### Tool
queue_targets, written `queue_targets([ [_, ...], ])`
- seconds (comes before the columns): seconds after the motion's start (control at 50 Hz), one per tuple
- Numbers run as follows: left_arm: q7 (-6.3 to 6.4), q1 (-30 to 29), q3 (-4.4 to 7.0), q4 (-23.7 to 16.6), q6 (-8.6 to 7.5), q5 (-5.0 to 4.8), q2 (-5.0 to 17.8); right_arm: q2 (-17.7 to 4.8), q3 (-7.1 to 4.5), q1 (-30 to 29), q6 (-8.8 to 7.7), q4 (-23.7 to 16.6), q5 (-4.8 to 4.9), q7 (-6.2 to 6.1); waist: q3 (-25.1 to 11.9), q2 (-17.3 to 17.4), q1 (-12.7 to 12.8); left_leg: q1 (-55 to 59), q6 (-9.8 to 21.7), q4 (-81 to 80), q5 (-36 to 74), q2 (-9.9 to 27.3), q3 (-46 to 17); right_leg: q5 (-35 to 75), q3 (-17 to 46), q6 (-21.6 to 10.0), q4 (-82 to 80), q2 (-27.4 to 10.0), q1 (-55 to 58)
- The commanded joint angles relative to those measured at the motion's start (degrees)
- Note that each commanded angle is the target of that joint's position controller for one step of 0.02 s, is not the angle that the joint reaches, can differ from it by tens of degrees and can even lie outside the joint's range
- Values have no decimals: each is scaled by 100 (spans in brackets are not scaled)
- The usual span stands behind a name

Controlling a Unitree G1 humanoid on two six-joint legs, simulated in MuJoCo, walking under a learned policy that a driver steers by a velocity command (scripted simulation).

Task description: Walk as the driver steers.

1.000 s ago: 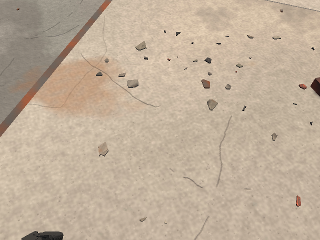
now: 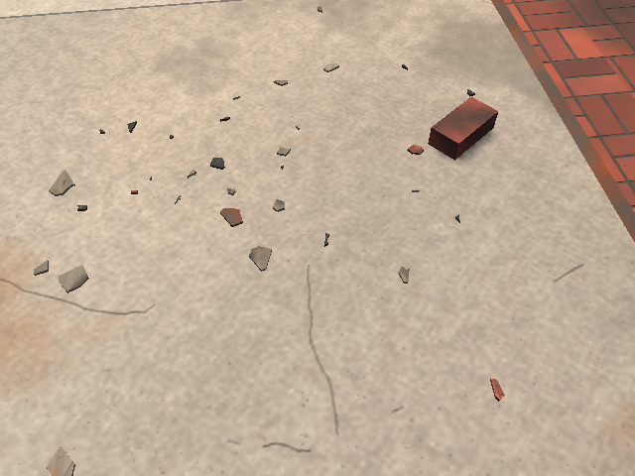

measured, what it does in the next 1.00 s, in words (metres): steps on the spot: left foot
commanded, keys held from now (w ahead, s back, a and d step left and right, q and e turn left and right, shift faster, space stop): no key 1.00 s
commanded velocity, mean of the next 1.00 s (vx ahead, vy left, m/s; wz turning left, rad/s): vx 0.00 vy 0.00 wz -0.08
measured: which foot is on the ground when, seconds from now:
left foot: down 0.00-0.00, up 0.02-0.32, down 0.34-1.00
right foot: down 0.00-1.00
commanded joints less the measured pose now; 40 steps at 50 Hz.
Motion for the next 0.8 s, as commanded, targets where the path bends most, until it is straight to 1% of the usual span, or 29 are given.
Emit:
queue_targets([
  [0.02,109,607,271,-302,-70,71,1077,-327,-27,258,-129,-234,-233,79,-1107,-786,69,-904,120,1250,-222,275,-81,3157,1661,-701,-1201,-1247,2184],
  [0.04,96,383,229,-347,-134,223,1146,-315,-6,-21,-135,-434,-273,50,-1008,-1621,139,-1653,-186,2005,-2213,-215,-282,3977,2455,-1853,-1052,-2240,1706],
  [0.06,63,408,165,-335,-240,290,869,-734,-119,-277,-98,-407,-167,-3,-1012,-1102,426,-1593,-250,2669,-2249,-105,-673,3435,2276,-2099,-1191,-2070,1373],
  [0.08,54,226,101,-240,-321,285,731,-802,-163,-272,-59,-342,-87,-11,-814,-1023,300,-1589,-233,2893,-1952,-83,-782,2970,1855,-1846,-1229,-1712,1200],
  [0.1,66,-4,113,-216,-356,225,762,-767,-185,-144,-14,-194,-92,-54,-703,-883,206,-1629,-238,2876,-1642,-83,-802,2499,1602,-1587,-1258,-1439,1125],
  [0.12,80,-188,80,-204,-376,147,693,-797,-203,-85,39,-136,-129,-85,-573,-901,159,-1587,-289,2861,-1347,-72,-848,2621,1482,-1489,-1260,-1368,988],
  [0.14,104,-265,40,-167,-377,141,620,-736,-195,23,55,-76,-133,-86,-577,-855,76,-1337,-330,2904,-1102,-125,-830,2888,1311,-1473,-1250,-1265,787],
  [0.18,129,-369,-8,-104,-369,157,462,-531,-131,202,43,18,-102,-64,-683,-811,-3,-984,-359,2407,-771,-144,-767,2860,1033,-1415,-1209,-1075,748],
  [0.22,137,-340,-13,-21,-350,155,444,-375,-47,28,23,12,-99,-48,-657,-833,134,-678,-335,1636,-709,-155,-698,2600,1015,-1406,-1165,-1029,766],
  [0.26,135,-230,-8,94,-321,166,506,-412,-31,-52,12,1,-82,-36,-639,-829,230,-409,-304,1063,-716,-204,-653,2307,1228,-1486,-1156,-1132,798],
  [0.28,133,-243,-22,137,-314,158,492,-434,-29,-4,4,33,-69,-28,-614,-818,212,-235,-274,715,-563,-224,-639,2093,1316,-1480,-1155,-1148,763],
  [0.3,130,-323,-53,177,-312,128,439,-407,-19,115,-10,98,-75,-16,-570,-758,103,62,-217,151,-154,-257,-595,1799,1320,-1397,-1113,-1088,652],
  [0.32,119,-314,-90,250,-319,88,359,-372,7,237,-35,165,-122,3,-502,-641,-25,503,-129,-651,676,-279,-581,1410,1267,-1203,-1093,-967,463],
  [0.34,107,-113,-125,341,-365,116,256,-537,-2,261,-58,177,-210,2,-537,-391,27,966,-28,-802,1492,-78,-874,897,1214,-903,-1057,-780,239],
  [0.36,65,82,-125,369,-418,213,249,-910,-65,246,-61,144,-218,-21,-540,194,293,1166,158,-587,2273,258,-1134,332,943,-649,-892,-433,40],
  [0.38,53,151,-108,422,-427,203,234,-936,-98,84,-67,254,-155,11,-483,710,434,612,385,-484,1305,188,-1053,4,567,-443,-972,-105,314],
  [0.4,72,-145,-88,468,-403,201,404,-642,-39,-5,-98,194,-157,59,-317,482,196,288,380,-620,711,50,-1009,7,515,-338,-827,-66,494],
  [0.42,99,-265,-71,470,-373,171,384,-527,0,-6,-130,248,-203,64,-290,426,171,189,296,-686,526,12,-979,70,502,-351,-761,-81,538],
  [0.44,127,-277,-83,508,-326,154,313,-500,19,-26,-164,273,-208,64,-221,447,172,161,223,-693,604,-46,-930,217,548,-383,-751,-121,525],
  [0.46,145,-221,-80,553,-289,159,313,-462,34,-7,-201,305,-198,61,-199,408,164,200,184,-672,646,-73,-897,317,549,-393,-753,-116,489],
  [0.5,161,-152,-75,664,-276,159,276,-432,55,104,-233,393,-184,37,-224,271,144,275,157,-609,697,-112,-846,414,560,-404,-767,-133,486],
  [0.62,195,-13,-55,1057,-306,126,256,-419,87,110,-211,573,-161,-25,-190,11,125,375,194,-582,756,-176,-804,618,527,-321,-786,-129,498],
  [0.7,226,70,-49,1317,-310,117,277,-387,105,106,-202,731,-150,-28,-173,-53,139,394,208,-598,805,-219,-770,731,507,-291,-796,-131,567],
  [0.8,263,137,-54,1605,-308,109,298,-347,125,114,-192,947,-141,-27,-145,-47,157,399,215,-636,841,-272,-726,810,482,-277,-812,-132,633],
])
Keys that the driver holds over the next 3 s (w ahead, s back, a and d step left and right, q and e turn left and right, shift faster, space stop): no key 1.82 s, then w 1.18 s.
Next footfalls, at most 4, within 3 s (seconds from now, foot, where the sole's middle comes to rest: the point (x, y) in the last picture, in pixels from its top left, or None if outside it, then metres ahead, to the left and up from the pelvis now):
0.34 left None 0.04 0.13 -0.77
2.52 left None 0.44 0.10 -0.77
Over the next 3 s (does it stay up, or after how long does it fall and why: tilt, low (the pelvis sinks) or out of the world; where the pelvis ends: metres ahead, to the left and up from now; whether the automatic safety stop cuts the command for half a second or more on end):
stays up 0.52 -0.01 0.00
